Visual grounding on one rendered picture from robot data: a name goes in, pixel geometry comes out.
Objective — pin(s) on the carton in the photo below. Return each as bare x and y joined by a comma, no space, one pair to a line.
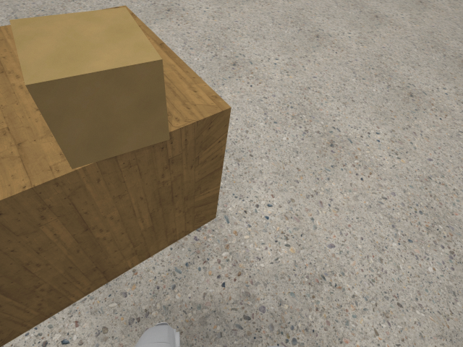
97,81

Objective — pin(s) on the left robot thigh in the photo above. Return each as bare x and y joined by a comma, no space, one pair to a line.
159,336

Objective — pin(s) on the pedestal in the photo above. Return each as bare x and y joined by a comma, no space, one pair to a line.
66,232

